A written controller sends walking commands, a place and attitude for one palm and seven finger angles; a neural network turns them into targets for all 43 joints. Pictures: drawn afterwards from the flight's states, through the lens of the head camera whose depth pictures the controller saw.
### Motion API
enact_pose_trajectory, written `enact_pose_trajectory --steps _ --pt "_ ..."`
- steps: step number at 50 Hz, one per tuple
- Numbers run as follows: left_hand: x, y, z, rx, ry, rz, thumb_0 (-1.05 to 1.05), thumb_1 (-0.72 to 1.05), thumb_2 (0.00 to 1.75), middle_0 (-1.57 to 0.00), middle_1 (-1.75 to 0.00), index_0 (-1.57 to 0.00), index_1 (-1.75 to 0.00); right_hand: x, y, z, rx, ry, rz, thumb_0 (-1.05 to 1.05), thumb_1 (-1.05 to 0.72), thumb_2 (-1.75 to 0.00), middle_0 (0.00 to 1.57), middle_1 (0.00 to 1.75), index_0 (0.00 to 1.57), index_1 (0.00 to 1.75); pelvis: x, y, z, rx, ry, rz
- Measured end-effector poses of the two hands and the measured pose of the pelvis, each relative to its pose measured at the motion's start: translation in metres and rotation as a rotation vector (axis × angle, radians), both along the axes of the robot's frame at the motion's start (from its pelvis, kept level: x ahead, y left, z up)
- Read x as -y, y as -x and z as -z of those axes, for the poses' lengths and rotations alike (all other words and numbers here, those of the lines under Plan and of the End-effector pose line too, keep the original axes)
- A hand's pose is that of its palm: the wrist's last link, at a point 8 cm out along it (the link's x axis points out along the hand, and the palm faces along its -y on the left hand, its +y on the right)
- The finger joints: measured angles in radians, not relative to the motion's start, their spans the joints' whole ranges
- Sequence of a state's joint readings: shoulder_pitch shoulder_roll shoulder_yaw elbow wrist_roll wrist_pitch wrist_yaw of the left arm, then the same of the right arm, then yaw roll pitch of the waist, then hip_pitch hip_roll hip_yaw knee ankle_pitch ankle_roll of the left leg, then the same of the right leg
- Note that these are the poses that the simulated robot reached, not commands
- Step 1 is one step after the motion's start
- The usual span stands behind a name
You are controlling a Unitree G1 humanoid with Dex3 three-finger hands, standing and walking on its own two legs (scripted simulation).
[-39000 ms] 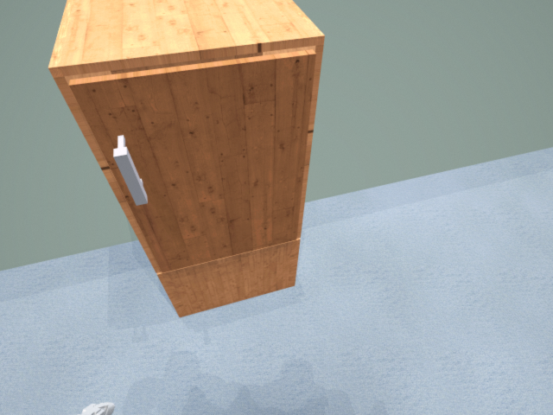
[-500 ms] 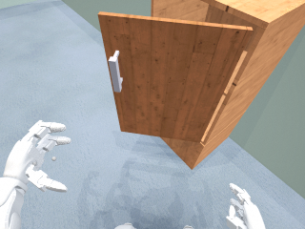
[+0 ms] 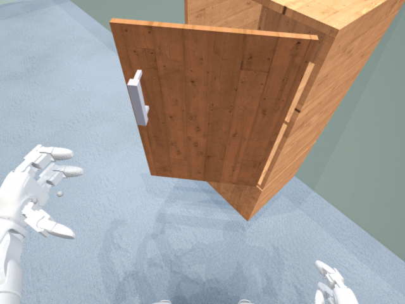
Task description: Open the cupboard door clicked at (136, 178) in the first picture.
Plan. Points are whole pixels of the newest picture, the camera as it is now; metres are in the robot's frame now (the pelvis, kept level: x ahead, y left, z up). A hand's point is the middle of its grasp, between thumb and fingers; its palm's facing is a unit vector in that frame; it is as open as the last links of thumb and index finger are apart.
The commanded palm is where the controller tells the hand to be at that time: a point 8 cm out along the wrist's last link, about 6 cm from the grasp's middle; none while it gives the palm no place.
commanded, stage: raise the hand with hooked fingers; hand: left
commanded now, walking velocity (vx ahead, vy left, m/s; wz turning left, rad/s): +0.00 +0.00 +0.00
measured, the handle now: (140, 98) +0.56 +0.18 +0.06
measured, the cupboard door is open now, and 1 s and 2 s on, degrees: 42 42 42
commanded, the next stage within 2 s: move the hooked fingers beside the handle in 0.24 s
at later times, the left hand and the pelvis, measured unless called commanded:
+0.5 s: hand (59, 191) +0.29 +0.27 +0.07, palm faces -0.02 -1.00 -0.02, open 14.0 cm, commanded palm +0.28 +0.32 +0.07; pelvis -0.01 +0.00 +0.00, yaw +1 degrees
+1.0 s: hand (81, 158) +0.37 +0.26 +0.07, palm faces -0.05 -1.00 -0.01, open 14.0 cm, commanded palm +0.35 +0.31 +0.07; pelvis +0.00 +0.01 +0.00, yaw +0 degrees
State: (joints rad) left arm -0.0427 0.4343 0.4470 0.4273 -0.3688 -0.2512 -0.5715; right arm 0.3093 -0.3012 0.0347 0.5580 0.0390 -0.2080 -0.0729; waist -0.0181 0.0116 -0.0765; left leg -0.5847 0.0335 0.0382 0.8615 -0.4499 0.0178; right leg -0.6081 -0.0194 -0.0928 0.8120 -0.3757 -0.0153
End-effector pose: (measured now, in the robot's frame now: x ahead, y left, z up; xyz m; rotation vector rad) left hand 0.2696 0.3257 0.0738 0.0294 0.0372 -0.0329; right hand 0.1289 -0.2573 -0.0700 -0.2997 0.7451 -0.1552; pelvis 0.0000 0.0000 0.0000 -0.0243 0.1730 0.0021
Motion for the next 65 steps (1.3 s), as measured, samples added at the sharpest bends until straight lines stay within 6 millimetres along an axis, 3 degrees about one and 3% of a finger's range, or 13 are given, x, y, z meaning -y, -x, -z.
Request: enact_pose_trajectory --steps 22,36,45,54,65 --pt "-0.004 0.005 -0.001 0.000 0.004 -0.014 -0.01 -0.50 0.30 -0.30 -1.20 -0.30 -1.20 -0.010 -0.008 0.003 0.019 -0.018 -0.025 0.01 -0.90 -0.90 0.21 0.30 0.21 0.30 0.002 0.005 0.000 0.012 0.001 -0.012" --pt "0.001 -0.056 0.000 0.005 0.020 0.025 -0.01 -0.50 0.30 -0.30 -1.20 -0.30 -1.20 0.001 0.024 0.011 -0.089 0.020 0.039 0.01 -0.90 -0.90 0.21 0.30 0.21 0.30 -0.001 0.008 0.003 -0.024 0.003 -0.004" --pt "0.005 -0.073 0.002 0.002 0.021 0.026 -0.01 -0.49 0.30 -0.30 -1.20 -0.30 -1.20 0.002 0.050 0.017 -0.183 0.008 0.087 0.01 -0.90 -0.90 0.20 0.30 0.21 0.30 -0.005 0.003 0.003 -0.047 0.002 0.012" --pt "0.013 -0.092 0.003 0.021 0.017 0.030 -0.01 -0.50 0.30 -0.30 -1.20 -0.30 -1.20 -0.001 0.056 0.022 -0.236 0.009 0.096 0.01 -0.90 -0.90 0.21 0.30 0.21 0.30 -0.007 0.003 0.004 -0.058 0.005 0.008" --pt "0.023 -0.133 0.005 -0.009 0.017 0.041 -0.01 -0.50 0.30 -0.30 -1.20 -0.30 -1.20 0.002 0.067 0.029 -0.299 0.014 0.114 0.00 -0.90 -0.90 0.21 0.30 0.21 0.30 -0.006 0.005 0.009 -0.091 0.007 0.010"
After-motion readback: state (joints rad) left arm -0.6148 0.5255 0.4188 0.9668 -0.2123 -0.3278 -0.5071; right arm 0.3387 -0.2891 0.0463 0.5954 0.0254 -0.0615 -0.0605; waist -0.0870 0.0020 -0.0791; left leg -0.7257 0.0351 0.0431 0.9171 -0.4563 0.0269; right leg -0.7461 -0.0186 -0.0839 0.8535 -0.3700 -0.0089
